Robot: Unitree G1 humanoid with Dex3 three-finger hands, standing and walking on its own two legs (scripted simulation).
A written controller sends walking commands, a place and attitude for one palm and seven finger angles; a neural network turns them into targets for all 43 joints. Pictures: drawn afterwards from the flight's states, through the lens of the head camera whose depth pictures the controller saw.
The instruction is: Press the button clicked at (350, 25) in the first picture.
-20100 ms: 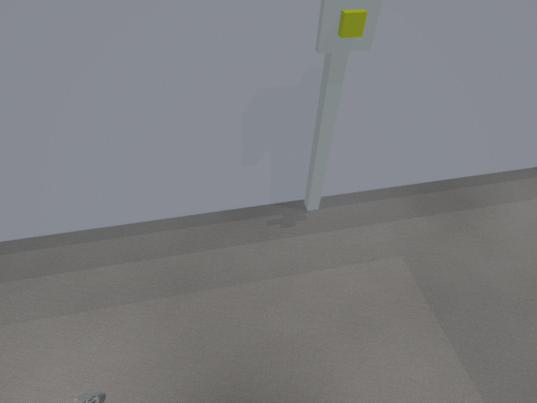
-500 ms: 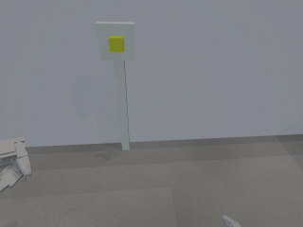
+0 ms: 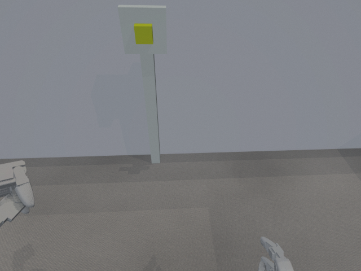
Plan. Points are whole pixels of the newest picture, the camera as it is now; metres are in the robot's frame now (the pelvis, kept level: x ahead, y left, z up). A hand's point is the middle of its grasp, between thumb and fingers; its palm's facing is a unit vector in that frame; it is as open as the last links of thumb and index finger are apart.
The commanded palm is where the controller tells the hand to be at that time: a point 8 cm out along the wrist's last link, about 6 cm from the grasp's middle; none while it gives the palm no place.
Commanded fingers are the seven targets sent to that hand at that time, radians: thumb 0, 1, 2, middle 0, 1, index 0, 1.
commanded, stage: stop stepping back and stand still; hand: left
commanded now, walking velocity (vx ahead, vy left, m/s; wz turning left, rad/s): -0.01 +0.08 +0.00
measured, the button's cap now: (144, 33) +0.92 +0.19 +0.14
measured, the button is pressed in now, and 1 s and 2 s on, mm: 0 0 0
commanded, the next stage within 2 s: let the arm hang, fingers relaxed in 0.54 s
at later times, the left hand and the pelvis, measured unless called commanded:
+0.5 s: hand (37, 180) +0.22 +0.25 +0.17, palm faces +0.33 -0.82 -0.47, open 3.1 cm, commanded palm +0.16 +0.29 +0.19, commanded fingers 0.00 0.90 0.90 -1.30 -1.50 -1.30 -1.50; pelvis +0.03 +0.02 +0.01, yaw -1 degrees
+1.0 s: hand out of the picture +0.04 +0.22 -0.17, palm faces +0.00 -0.97 -0.23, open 3.6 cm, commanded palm none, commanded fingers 0.00 0.90 0.90 -0.60 -0.74 -0.60 -0.74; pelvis +0.01 +0.02 +0.01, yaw +0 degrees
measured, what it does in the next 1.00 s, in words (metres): stands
